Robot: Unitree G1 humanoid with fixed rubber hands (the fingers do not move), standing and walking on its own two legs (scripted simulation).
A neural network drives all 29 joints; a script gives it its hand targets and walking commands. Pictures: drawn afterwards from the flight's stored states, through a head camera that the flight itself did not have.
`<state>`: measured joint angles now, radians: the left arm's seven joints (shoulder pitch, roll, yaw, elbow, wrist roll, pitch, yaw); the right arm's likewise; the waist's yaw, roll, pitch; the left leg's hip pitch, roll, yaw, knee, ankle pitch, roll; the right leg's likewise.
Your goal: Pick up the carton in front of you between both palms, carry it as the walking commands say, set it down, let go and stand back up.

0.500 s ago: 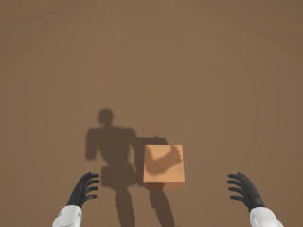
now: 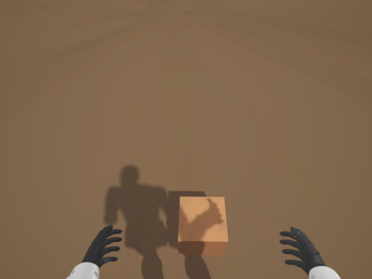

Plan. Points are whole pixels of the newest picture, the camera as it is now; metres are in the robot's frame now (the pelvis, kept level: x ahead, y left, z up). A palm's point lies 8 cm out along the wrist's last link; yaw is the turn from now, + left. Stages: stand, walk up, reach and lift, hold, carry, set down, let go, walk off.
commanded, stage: stand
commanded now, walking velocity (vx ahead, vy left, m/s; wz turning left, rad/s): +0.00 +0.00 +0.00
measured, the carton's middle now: (201, 227) +0.44 -0.03 -0.65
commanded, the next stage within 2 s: none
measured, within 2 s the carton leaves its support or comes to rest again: neither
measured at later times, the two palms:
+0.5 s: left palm out of the picture +0.12 +0.29 -0.09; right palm (337, 276) +0.15 -0.29 -0.09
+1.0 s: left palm out of the picture +0.10 +0.30 -0.10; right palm out of the picture +0.12 -0.30 -0.09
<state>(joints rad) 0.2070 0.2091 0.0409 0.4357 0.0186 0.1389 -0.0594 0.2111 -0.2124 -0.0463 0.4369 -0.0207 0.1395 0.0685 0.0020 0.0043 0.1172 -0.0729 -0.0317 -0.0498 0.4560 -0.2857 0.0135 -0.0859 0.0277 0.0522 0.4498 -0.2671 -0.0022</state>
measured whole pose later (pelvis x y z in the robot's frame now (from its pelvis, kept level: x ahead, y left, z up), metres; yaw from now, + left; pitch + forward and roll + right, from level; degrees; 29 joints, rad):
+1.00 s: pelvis +0.00 +0.00 +0.00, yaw +1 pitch -2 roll +0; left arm 0.15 0.36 0.02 0.94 0.02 0.00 0.02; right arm 0.16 -0.36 -0.01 0.91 -0.03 -0.01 -0.02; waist 0.01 0.00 0.01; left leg -0.11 -0.03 -0.06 0.39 -0.25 0.01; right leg -0.12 0.02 0.03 0.39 -0.23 0.00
